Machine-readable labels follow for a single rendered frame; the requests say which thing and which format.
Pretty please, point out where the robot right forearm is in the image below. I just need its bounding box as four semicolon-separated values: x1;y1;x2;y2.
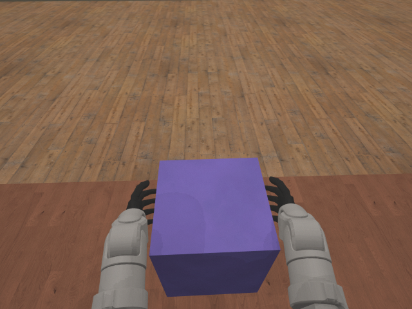
278;203;349;309

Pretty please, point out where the left robot hand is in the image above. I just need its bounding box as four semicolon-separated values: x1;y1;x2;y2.
126;180;156;225

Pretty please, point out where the carton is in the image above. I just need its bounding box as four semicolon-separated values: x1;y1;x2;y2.
149;158;281;297

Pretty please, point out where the right robot hand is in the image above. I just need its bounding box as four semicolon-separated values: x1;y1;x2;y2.
265;176;295;223

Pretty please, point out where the robot left forearm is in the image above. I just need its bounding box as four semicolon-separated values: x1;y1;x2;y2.
91;208;149;309

